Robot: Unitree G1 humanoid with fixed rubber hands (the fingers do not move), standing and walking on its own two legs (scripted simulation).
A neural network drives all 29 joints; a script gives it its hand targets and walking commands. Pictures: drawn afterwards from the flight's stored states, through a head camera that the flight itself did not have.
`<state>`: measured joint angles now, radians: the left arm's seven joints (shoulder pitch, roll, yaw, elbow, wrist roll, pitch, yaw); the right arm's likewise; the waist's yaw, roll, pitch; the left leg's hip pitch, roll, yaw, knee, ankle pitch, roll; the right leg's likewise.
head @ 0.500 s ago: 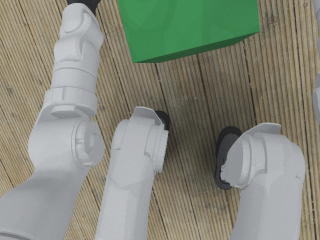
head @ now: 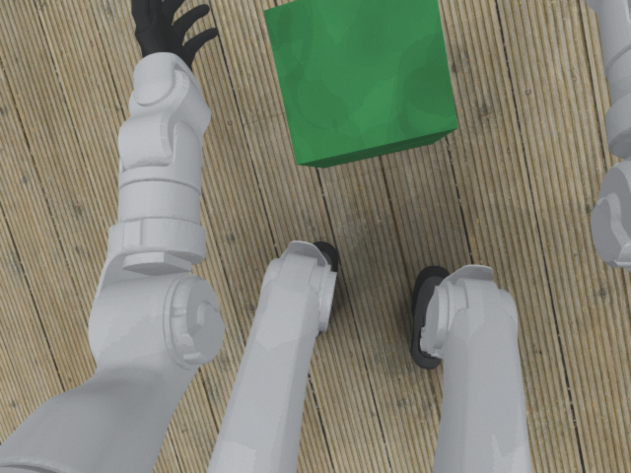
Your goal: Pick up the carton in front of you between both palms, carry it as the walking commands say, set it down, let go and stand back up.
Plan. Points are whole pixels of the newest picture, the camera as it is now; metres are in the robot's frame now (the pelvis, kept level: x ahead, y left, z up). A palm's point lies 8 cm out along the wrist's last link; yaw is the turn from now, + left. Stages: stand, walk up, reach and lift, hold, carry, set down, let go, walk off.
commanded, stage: set down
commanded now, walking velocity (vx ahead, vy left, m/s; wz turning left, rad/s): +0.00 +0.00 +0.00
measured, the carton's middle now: (363, 89) +0.53 +0.05 -0.38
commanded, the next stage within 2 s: let go in 0.38 s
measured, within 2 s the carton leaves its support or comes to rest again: neither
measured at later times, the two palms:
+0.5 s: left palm (42, 3) +0.49 +0.22 +0.04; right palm out of the picture +0.60 -0.16 +0.04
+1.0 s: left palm out of the picture +0.34 +0.25 +0.16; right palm out of the picture +0.40 -0.19 +0.14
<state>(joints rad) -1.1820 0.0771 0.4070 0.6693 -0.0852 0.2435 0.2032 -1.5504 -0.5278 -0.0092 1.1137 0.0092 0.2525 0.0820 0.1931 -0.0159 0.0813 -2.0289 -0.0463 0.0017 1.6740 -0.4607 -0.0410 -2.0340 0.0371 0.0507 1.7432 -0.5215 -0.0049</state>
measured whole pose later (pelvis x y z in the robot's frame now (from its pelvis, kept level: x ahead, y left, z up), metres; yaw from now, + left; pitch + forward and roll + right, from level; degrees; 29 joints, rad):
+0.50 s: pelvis +0.03 -0.01 +0.13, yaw -2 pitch +46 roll +3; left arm -0.98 0.06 0.45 0.61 0.00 0.24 0.10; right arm -1.36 -0.42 -0.15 1.07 -0.11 0.26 0.09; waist 0.19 -0.05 -0.05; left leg -1.63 -0.01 -0.02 1.14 -0.32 -0.05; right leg -1.65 0.05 0.05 1.21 -0.37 -0.02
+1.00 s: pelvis +0.08 +0.02 +0.24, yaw -4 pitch +21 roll +0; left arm -0.15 0.18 0.10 0.50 0.01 0.07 -0.11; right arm -0.32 -0.16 -0.17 0.60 -0.10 0.09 -0.07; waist 0.12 0.03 -0.01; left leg -0.83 -0.02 -0.01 0.73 -0.28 0.01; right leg -0.81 0.03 0.07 0.73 -0.30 0.02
